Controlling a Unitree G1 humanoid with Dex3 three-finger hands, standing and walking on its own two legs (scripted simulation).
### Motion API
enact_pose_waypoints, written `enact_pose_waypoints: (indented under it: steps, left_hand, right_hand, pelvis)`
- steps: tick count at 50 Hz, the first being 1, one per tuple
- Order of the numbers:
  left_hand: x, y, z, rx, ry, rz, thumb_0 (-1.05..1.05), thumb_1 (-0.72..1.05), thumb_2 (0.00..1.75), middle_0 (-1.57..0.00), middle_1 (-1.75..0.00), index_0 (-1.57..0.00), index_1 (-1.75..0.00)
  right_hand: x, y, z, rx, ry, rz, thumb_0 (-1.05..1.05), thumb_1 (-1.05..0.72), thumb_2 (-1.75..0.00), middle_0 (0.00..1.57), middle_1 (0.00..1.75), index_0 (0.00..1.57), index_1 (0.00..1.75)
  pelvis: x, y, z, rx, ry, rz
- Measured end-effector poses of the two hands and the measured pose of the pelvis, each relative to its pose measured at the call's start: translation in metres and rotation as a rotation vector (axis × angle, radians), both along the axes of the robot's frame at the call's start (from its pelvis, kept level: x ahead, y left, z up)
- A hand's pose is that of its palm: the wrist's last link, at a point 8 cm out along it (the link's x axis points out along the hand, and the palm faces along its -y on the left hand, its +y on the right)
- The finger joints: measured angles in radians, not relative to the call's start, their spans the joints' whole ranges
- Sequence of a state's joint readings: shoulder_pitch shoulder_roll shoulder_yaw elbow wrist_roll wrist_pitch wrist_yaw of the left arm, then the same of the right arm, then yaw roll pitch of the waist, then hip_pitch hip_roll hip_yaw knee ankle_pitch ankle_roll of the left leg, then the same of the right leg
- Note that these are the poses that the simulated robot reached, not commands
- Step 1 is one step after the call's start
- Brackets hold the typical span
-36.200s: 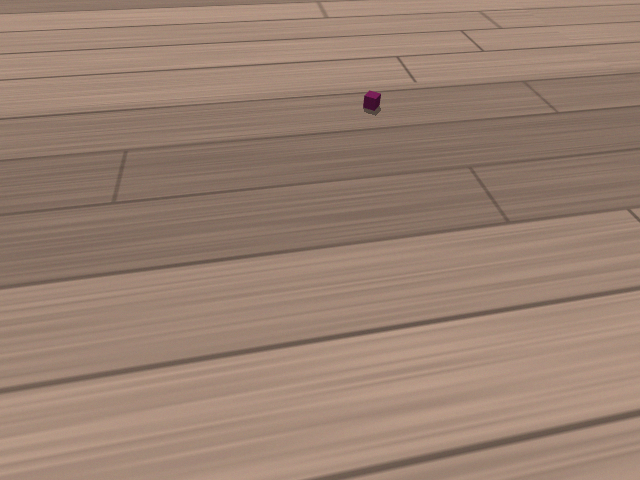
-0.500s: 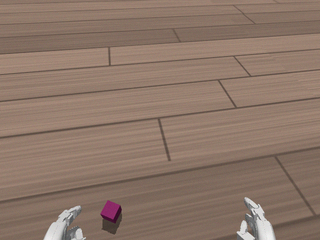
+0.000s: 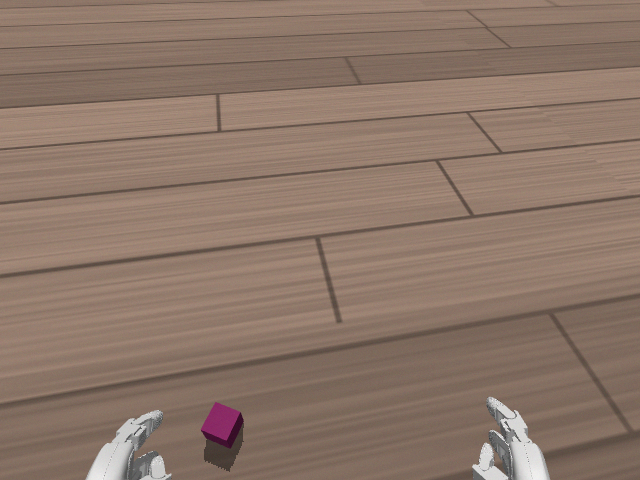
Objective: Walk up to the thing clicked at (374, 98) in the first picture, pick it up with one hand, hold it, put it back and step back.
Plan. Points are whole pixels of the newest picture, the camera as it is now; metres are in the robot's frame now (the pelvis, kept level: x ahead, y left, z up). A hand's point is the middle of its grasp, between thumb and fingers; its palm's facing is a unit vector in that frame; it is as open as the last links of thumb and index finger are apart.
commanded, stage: home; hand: left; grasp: from above
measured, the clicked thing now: (223, 425) +0.42 +0.25 -0.68
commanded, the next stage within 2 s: stand in 0.40 s
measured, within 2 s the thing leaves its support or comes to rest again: neither
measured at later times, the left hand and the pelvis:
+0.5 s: hand out of the picture +0.16 +0.18 -0.05, palm faces +0.05 -0.98 -0.20, open 7.4 cm; pelvis +0.00 +0.00 +0.00, yaw +0 degrees
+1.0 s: hand out of the picture +0.04 +0.24 -0.11, palm faces +0.04 -0.94 -0.33, open 7.4 cm; pelvis +0.00 +0.00 +0.05, yaw +1 degrees
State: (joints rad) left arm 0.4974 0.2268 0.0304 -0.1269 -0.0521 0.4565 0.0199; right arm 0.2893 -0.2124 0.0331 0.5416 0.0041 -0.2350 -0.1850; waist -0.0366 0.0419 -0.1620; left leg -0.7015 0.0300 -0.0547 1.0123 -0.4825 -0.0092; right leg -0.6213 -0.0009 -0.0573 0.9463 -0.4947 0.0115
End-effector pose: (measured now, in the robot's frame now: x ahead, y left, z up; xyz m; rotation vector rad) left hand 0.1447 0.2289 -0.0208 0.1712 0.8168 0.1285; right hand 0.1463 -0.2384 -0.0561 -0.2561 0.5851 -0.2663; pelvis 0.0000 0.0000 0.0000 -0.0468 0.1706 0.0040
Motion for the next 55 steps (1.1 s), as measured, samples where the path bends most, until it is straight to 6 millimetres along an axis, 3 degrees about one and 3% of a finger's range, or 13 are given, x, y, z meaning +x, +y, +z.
enact_pose_waypoints:
  steps: [25, 30, 34, 40, 48, 55]
  left_hand:
    - [-0.004, -0.002, -0.001, 0.001, 0.002, 0.001, 0.02, 0.90, 0.90, -0.20, -0.30, -0.20, -0.30]
    - [-0.001, 0.015, -0.024, 0.098, -0.014, -0.040, 0.01, 0.90, 0.90, -0.20, -0.30, -0.20, -0.30]
    - [-0.018, 0.033, -0.038, 0.118, 0.077, -0.009, 0.01, 0.90, 0.90, -0.20, -0.30, -0.20, -0.30]
    - [-0.059, 0.051, -0.049, 0.126, 0.241, 0.052, 0.01, 0.90, 0.90, -0.20, -0.30, -0.20, -0.30]
    - [-0.106, 0.053, -0.049, 0.112, 0.403, 0.104, 0.01, 0.90, 0.90, -0.20, -0.30, -0.20, -0.30]
    - [-0.123, 0.053, -0.046, 0.108, 0.457, 0.116, 0.01, 0.90, 0.90, -0.20, -0.30, -0.20, -0.30]
  right_hand:
    - [-0.001, -0.002, 0.000, 0.003, -0.007, -0.002, 0.01, -0.89, -0.89, 0.20, 0.30, 0.21, 0.30]
    - [-0.011, -0.010, -0.018, -0.040, 0.269, 0.145, 0.01, -0.89, -0.89, 0.20, 0.30, 0.21, 0.30]
    - [-0.027, -0.024, -0.019, -0.015, 0.391, 0.124, 0.01, -0.89, -0.89, 0.20, 0.30, 0.21, 0.30]
    - [-0.051, -0.036, -0.014, -0.002, 0.500, 0.060, 0.01, -0.90, -0.89, 0.20, 0.30, 0.21, 0.30]
    - [-0.072, -0.033, -0.013, 0.030, 0.597, 0.018, 0.01, -0.90, -0.89, 0.20, 0.30, 0.20, 0.30]
    - [-0.079, -0.029, -0.011, 0.055, 0.624, 0.003, 0.01, -0.90, -0.89, 0.20, 0.30, 0.21, 0.30]
  pelvis:
    - [-0.003, -0.002, -0.001, 0.001, 0.001, 0.000]
    - [-0.011, -0.003, 0.011, 0.034, -0.095, 0.002]
    - [-0.012, -0.001, 0.022, 0.046, -0.133, 0.000]
    - [-0.007, 0.002, 0.036, 0.043, -0.167, 0.001]
    - [-0.003, 0.003, 0.052, 0.045, -0.207, 0.008]
    - [-0.005, 0.004, 0.060, 0.045, -0.234, 0.008]
